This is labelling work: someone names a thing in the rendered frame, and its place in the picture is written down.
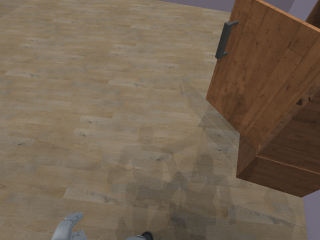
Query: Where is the cupboard door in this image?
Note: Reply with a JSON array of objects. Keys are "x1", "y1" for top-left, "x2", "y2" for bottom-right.
[{"x1": 205, "y1": 0, "x2": 320, "y2": 149}]

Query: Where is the left robot hand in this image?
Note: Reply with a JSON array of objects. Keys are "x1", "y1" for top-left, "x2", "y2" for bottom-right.
[{"x1": 51, "y1": 212, "x2": 88, "y2": 240}]

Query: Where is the handle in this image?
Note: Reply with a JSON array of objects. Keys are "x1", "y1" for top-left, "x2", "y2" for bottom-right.
[{"x1": 215, "y1": 20, "x2": 239, "y2": 60}]

